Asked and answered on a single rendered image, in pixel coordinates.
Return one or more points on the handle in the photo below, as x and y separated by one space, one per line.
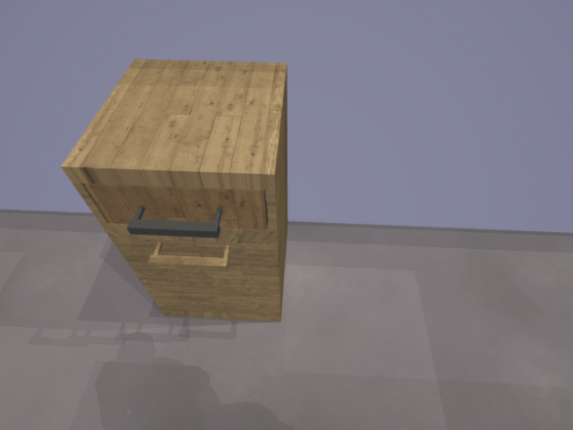
188 262
138 226

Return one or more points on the drawer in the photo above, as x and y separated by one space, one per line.
240 208

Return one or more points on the cabinet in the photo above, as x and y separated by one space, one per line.
203 124

